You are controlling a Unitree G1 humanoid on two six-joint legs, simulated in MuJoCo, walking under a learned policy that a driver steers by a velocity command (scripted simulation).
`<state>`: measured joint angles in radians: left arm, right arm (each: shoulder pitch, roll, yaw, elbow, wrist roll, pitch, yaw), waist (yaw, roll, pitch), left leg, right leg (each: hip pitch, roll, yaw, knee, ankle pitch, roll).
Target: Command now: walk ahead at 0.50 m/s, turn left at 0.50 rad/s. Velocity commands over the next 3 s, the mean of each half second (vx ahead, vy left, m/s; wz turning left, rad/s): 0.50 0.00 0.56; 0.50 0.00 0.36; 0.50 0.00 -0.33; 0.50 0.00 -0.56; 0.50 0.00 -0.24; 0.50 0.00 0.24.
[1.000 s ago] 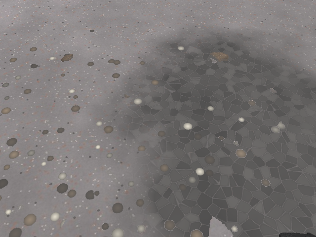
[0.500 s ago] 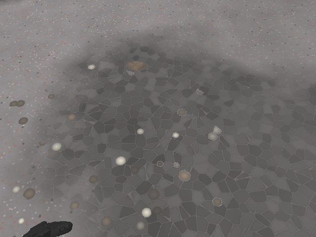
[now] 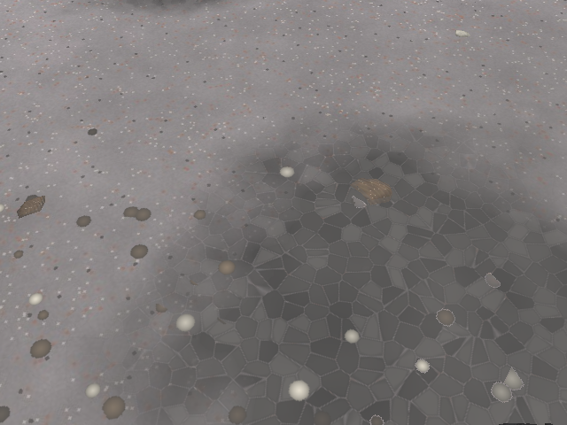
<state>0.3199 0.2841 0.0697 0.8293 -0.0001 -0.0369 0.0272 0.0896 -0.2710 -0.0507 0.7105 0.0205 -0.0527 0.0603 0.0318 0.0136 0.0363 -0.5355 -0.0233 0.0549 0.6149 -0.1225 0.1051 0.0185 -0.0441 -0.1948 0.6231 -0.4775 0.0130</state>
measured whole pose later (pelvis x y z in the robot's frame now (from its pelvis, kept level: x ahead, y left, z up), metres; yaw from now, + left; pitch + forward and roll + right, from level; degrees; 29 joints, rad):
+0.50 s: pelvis +0.29 -0.02 +0.01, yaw +18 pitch +2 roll -1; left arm 0.08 0.27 0.05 0.67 0.01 -0.12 -0.02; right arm 0.36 -0.31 -0.07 0.73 0.03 -0.02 -0.01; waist -0.06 0.03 0.00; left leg -0.24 -0.09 -0.20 0.90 -0.51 0.04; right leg -0.45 0.04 0.01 0.55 -0.14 -0.01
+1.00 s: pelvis +0.52 +0.12 +0.01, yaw +28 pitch +2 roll -1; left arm 0.37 0.30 0.05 0.91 -0.02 -0.06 -0.01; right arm 0.07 -0.26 -0.04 0.61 0.00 -0.05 0.03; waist 0.07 0.01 0.04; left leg -0.48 0.00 0.03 0.60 -0.16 0.06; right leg -0.13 -0.06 -0.04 0.84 -0.51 0.01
